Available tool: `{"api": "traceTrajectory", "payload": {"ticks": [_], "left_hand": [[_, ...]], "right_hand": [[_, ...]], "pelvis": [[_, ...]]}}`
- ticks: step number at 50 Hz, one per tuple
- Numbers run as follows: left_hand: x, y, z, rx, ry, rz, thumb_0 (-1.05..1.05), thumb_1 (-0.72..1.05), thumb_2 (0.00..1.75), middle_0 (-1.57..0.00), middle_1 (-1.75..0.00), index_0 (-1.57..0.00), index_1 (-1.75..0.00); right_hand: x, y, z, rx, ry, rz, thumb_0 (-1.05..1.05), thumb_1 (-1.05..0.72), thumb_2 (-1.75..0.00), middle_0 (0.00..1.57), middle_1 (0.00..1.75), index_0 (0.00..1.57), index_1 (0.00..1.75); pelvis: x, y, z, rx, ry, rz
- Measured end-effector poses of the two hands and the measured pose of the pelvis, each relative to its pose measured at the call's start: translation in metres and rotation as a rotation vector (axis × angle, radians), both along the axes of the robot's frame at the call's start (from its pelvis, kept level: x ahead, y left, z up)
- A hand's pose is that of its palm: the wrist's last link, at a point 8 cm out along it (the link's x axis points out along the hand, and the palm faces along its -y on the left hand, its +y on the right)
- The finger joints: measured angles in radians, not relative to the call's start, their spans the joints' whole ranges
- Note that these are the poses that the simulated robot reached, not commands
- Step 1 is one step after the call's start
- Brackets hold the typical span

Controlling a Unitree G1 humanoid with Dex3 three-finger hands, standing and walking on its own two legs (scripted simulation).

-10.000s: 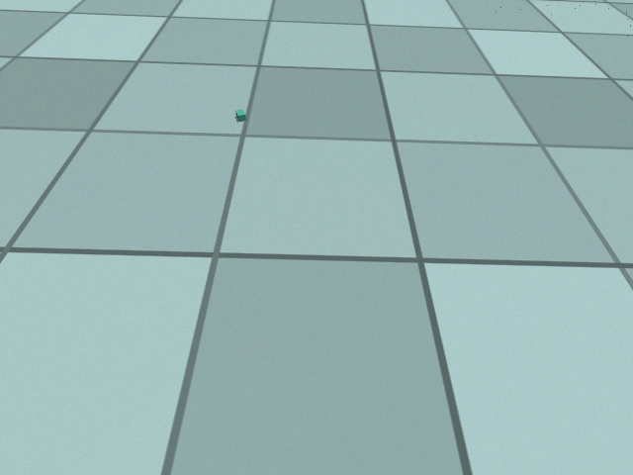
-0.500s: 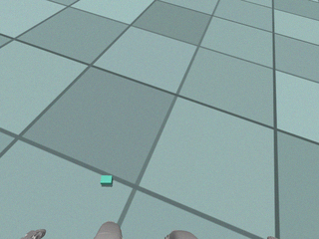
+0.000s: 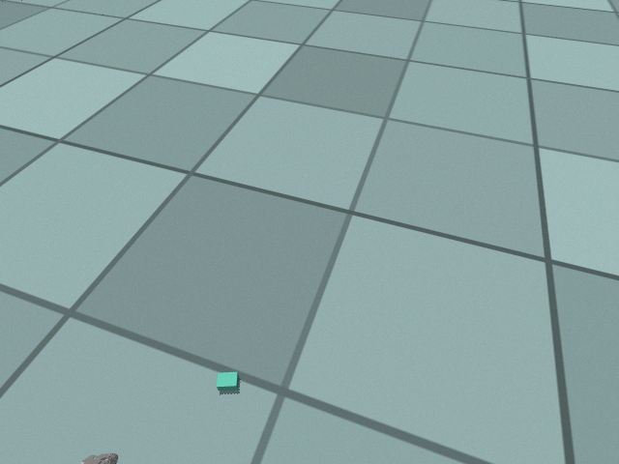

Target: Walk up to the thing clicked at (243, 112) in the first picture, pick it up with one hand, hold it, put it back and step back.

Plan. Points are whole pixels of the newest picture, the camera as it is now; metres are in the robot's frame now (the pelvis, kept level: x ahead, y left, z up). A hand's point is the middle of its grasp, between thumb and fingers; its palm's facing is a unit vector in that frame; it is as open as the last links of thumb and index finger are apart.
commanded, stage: stand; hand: left
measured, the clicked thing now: (228, 381) +0.48 +0.27 -0.75
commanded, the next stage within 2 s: none
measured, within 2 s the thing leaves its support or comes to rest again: neither
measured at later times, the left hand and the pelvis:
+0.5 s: hand out of the picture +0.08 +0.27 -0.15, palm faces -0.02 -0.94 -0.33, open 7.3 cm; pelvis +0.00 +0.02 +0.01, yaw -1 degrees
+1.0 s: hand out of the picture +0.07 +0.27 -0.15, palm faces -0.03 -0.94 -0.33, open 7.3 cm; pelvis +0.01 +0.02 +0.01, yaw +0 degrees
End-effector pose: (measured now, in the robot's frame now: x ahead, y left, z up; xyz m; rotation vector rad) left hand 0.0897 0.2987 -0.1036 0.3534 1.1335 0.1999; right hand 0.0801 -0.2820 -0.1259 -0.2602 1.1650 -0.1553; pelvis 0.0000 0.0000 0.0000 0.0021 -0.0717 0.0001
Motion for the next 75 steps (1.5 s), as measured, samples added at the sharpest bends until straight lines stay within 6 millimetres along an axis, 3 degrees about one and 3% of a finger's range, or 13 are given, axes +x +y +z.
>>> {"api": "traceTrajectory", "payload": {"ticks": [9, 16, 24, 38, 58, 75], "left_hand": [[0.013, 0.001, -0.006, -0.059, -0.009, 0.001, 0.00, 0.91, 0.90, -0.21, -0.30, -0.21, -0.30], [0.000, 0.011, -0.011, -0.060, 0.057, 0.019, 0.00, 0.91, 0.90, -0.21, -0.30, -0.21, -0.30], [-0.018, 0.020, -0.010, -0.045, 0.113, 0.043, 0.00, 0.91, 0.90, -0.21, -0.30, -0.21, -0.30], [-0.025, 0.022, -0.007, -0.033, 0.115, 0.053, 0.00, 0.91, 0.90, -0.21, -0.30, -0.21, -0.30], [-0.016, 0.016, -0.010, -0.043, 0.127, 0.029, 0.00, 0.91, 0.90, -0.21, -0.30, -0.21, -0.30], [0.006, 0.019, -0.006, -0.034, 0.097, 0.021, 0.00, 0.91, 0.90, -0.21, -0.30, -0.21, -0.30]], "right_hand": [[-0.012, -0.004, 0.016, -0.060, 0.038, -0.013, 0.01, -0.90, -0.90, 0.21, 0.30, 0.21, 0.30], [-0.012, -0.005, 0.022, -0.088, 0.059, -0.021, 0.01, -0.90, -0.90, 0.21, 0.30, 0.21, 0.30], [0.001, 0.003, 0.020, -0.074, 0.047, -0.009, 0.01, -0.90, -0.90, 0.21, 0.30, 0.21, 0.30], [0.012, 0.013, 0.016, -0.045, 0.029, 0.004, 0.01, -0.90, -0.90, 0.21, 0.30, 0.21, 0.30], [-0.004, 0.004, 0.016, -0.064, 0.087, -0.022, 0.01, -0.90, -0.90, 0.21, 0.30, 0.21, 0.30], [0.013, 0.008, 0.018, -0.064, 0.058, -0.015, 0.01, -0.90, -0.90, 0.21, 0.30, 0.21, 0.30]], "pelvis": [[0.001, 0.010, 0.007, -0.007, 0.007, -0.004], [0.002, 0.015, 0.009, -0.007, 0.019, -0.009], [0.003, 0.020, 0.010, -0.008, 0.022, -0.011], [0.004, 0.021, 0.010, -0.006, 0.024, -0.008], [0.010, 0.020, 0.010, -0.007, 0.037, -0.010], [0.021, 0.022, 0.011, -0.006, 0.036, -0.014]]}}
